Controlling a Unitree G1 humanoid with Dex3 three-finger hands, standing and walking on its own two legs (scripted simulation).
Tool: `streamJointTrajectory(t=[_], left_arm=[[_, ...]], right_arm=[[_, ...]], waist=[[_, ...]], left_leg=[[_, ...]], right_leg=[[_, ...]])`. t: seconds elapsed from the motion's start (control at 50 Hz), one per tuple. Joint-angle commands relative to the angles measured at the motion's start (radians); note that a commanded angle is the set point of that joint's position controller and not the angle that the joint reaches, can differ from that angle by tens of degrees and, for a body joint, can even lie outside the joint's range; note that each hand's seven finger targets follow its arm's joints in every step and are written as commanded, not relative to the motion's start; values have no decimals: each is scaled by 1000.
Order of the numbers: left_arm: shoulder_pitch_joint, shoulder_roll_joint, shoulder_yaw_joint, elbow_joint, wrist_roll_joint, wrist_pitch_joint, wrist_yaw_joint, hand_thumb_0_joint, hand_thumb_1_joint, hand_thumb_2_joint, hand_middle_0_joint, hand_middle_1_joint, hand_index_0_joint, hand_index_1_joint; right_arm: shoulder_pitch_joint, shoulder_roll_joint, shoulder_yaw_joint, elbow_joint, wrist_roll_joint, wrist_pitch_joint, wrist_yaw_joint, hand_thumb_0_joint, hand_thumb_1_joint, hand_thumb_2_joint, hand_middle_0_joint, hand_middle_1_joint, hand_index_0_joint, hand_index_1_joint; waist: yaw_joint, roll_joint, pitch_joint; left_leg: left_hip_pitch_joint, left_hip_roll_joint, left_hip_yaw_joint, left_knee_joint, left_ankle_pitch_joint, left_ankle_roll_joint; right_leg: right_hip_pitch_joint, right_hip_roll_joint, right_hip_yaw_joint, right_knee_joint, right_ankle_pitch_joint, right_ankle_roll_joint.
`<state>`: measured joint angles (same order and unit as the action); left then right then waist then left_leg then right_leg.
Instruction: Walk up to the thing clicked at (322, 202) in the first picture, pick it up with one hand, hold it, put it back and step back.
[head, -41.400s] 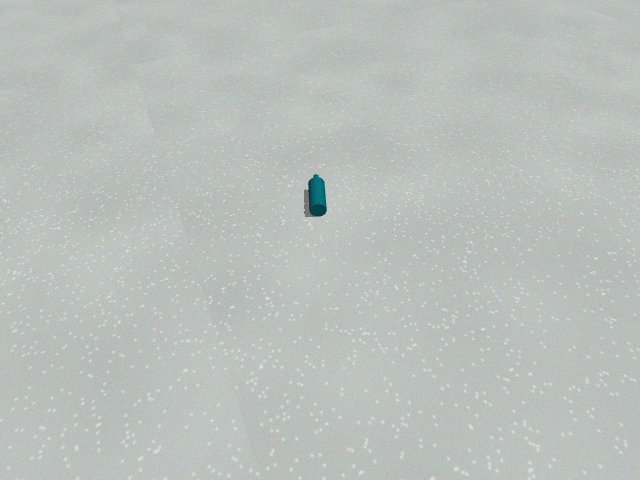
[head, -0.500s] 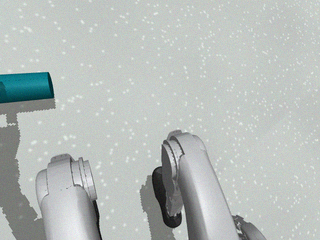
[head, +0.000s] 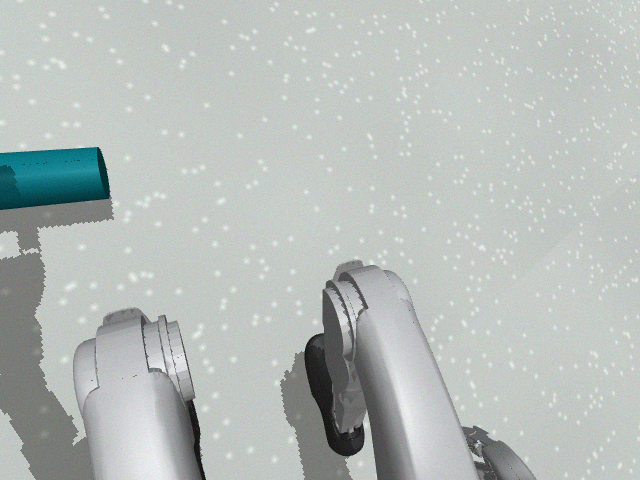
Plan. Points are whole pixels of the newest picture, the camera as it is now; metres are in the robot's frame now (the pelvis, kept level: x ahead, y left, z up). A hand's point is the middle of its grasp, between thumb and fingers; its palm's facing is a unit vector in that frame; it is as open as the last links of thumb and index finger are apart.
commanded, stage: approach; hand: left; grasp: from above
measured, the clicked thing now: (7, 181) +0.52 +0.34 -0.29
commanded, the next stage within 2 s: close in in 0.70 s
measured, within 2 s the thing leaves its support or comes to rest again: neither
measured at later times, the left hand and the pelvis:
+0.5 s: hand (8, 142) +0.52 +0.29 -0.16, palm faces -0.43 -0.01 -0.90, open 14.1 cm; pelvis +0.00 +0.00 +0.00, yaw +0 degrees
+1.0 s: hand out of the picture +0.51 +0.31 -0.17, palm faces -0.45 -0.03 -0.89, open 14.0 cm; pelvis +0.00 +0.00 +0.00, yaw -1 degrees
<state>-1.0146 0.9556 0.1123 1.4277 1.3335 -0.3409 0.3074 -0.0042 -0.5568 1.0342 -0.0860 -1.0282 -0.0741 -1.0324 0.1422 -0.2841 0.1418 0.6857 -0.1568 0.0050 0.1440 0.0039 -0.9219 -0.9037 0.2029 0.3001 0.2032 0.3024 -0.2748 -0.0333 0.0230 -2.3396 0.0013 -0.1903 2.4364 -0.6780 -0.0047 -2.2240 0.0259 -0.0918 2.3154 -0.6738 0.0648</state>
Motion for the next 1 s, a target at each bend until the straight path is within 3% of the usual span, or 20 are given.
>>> streamJointTrajectory(t=[0.0, 0.1, 0.18, 0.2, 0.24, 0.28, 0.32, 0.38, 0.46, 0.52, 0.6, 0.62, 0.64, 0.68, 0.74, 0.78, 0.88, 0.94, 0.98], left_arm=[[-311, 224, 2, -160, -29, -2, 27, 0, -561, 1021, -66, -1073, -70, -1069], [-435, 132, -68, -155, -27, 0, 40, 0, -555, 1006, -63, -1079, -73, -1069], [-489, 150, -73, -90, 7, 29, 78, 0, -554, 1010, -64, -1090, -75, -1079], [-521, 172, -57, -90, 9, 41, 89, 0, -546, 1006, -64, -1085, -76, -1073], [-558, 179, -59, -74, 24, 64, 102, 0, -561, 1023, -67, -1081, -73, -1076], [-522, 202, -46, -10, 38, 98, 112, 0, -558, 1014, -69, -1071, -75, -1065], [-483, 195, -48, 36, 28, 129, 109, 0, -561, 1023, -69, -1063, -73, -1059], [-440, 237, -35, 19, 10, 168, 84, 0, -566, 1027, -75, -1052, -75, -1052], [-338, 288, -8, -18, -50, 192, 25, 0, -576, 1024, -72, -1048, -71, -1048], [-320, 303, 8, -99, -87, 172, -26, 0, -585, 1020, -67, -1047, -67, -1046], [-386, 310, 24, -239, -109, 99, -61, 0, -591, 1019, -68, -1048, -67, -1048], [-404, 283, 16, -266, -110, 80, -62, 0, -594, 1029, -67, -1045, -63, -1048], [-397, 259, 2, -257, -106, 65, -62, 0, -598, 1025, -63, -1045, -60, -1048], [-441, 220, -21, -261, -101, 41, -55, 0, -611, 1058, -65, -1037, -54, -1048], [-470, 178, -66, -204, -71, 23, -37, 0, -598, 1083, -70, -1052, -58, -1064], [-481, 200, -70, -162, -47, 22, -18, 0, -561, 1140, -89, -1092, -76, -1105], [-440, 196, -79, -45, -5, 47, 15, 0, -559, 1050, -73, -1070, -76, -1066], [-449, 248, -56, -52, 2, 63, 36, 0, -554, 1027, -70, -1056, -76, -1050], [-454, 245, -55, -35, 0, 71, 45, 0, -565, 1035, -72, -1023, -64, -1030]], right_arm=[[227, -266, -87, 4, 0, 5, -9, 0, -915, -900, 200, 300, 200, 300], [245, -274, -89, 16, 2, -2, -15, 0, -915, -900, 200, 300, 200, 300], [249, -274, -74, 17, -3, -6, -19, 0, -915, -900, 200, 300, 200, 300], [250, -279, -74, 11, -3, -6, -21, 0, -912, -899, 200, 300, 200, 300], [253, -279, -61, 1, -6, -9, -22, 0, -914, -900, 200, 300, 200, 300], [253, -287, -57, -14, -1, -9, -24, 0, -912, -900, 200, 300, 200, 300], [247, -290, -51, -28, 4, -11, -26, 0, -911, -899, 200, 300, 200, 300], [242, -290, -37, -54, 15, -11, -26, 0, -911, -899, 200, 300, 200, 300], [227, -284, -26, -78, 27, -4, -24, 0, -913, -899, 200, 300, 200, 300], [236, -301, -32, -80, 30, 0, -28, 0, -915, -899, 200, 300, 200, 300], [259, -306, -48, -77, 21, 8, -34, 0, -916, -900, 200, 300, 200, 300], [272, -306, -50, -69, 15, 10, -35, 0, -915, -900, 200, 300, 200, 300], [273, -300, -54, -59, 14, 13, -34, 0, -915, -900, 200, 300, 200, 300], [293, -298, -62, -41, 7, 14, -35, 0, -917, -901, 200, 300, 200, 300], [290, -292, -55, -17, 3, 17, -34, 0, -916, -900, 200, 300, 200, 300], [285, -292, -44, -13, 0, 18, -34, 0, -913, -899, 200, 300, 200, 300], [260, -298, -31, -25, -7, 18, -26, 0, -913, -901, 199, 300, 200, 300], [242, -312, -24, -51, -7, 18, -25, 0, -911, -900, 199, 300, 199, 300], [241, -310, -18, -62, -7, 15, -23, 0, -910, -904, 199, 300, 199, 300]], waist=[[-30, 372, -691], [-81, 391, -641], [-84, 433, -653], [-82, 431, -659], [-98, 461, -664], [-90, 469, -667], [-91, 441, -672], [-81, 440, -679], [-53, 380, -709], [-62, 332, -660], [-65, 382, -703], [-75, 390, -721], [-71, 400, -720], [-99, 393, -695], [-113, 410, -663], [-109, 411, -631], [-99, 436, -630], [-96, 464, -673], [-113, 455, -643]], left_leg=[[553, 4, 106, -238, 191, 34], [569, 10, 86, -256, 140, 25], [578, 8, 94, -255, 161, 21], [574, 5, 91, -262, 157, 20], [566, 4, 99, -265, 153, 20], [578, 5, 96, -274, 178, 18], [560, 4, 99, -266, 193, 23], [535, 2, 111, -266, 218, 31], [468, 5, 124, -251, 214, 45], [422, 2, 128, -226, 194, 46], [477, 7, 117, -219, 169, 31], [497, 6, 113, -224, 173, 25], [516, 9, 109, -229, 171, 21], [533, 10, 101, -216, 176, 22], [541, 11, 91, -224, 171, 21], [545, 11, 88, -230, 174, 21], [599, 14, 79, -254, 229, 19], [606, 12, 81, -247, 282, 19], [593, 13, 80, -249, 274, 22]], right_leg=[[301, 30, -91, -222, 235, -87], [225, 29, -106, -220, 199, -93], [227, 30, -108, -211, 221, -96], [214, 27, -107, -208, 214, -98], [226, 28, -106, -208, 218, -99], [221, 23, -108, -197, 236, -100], [238, 25, -103, -203, 252, -98], [300, 26, -91, -209, 276, -96], [403, 34, -74, -220, 279, -86], [402, 29, -71, -243, 246, -89], [391, 31, -78, -258, 203, -96], [389, 30, -86, -259, 203, -98], [373, 32, -87, -252, 200, -100], [337, 32, -94, -258, 208, -98], [295, 34, -106, -244, 207, -99], [275, 35, -113, -236, 208, -99], [259, 34, -127, -213, 253, -97], [293, 32, -123, -202, 302, -97], [292, 32, -123, -204, 299, -95]])
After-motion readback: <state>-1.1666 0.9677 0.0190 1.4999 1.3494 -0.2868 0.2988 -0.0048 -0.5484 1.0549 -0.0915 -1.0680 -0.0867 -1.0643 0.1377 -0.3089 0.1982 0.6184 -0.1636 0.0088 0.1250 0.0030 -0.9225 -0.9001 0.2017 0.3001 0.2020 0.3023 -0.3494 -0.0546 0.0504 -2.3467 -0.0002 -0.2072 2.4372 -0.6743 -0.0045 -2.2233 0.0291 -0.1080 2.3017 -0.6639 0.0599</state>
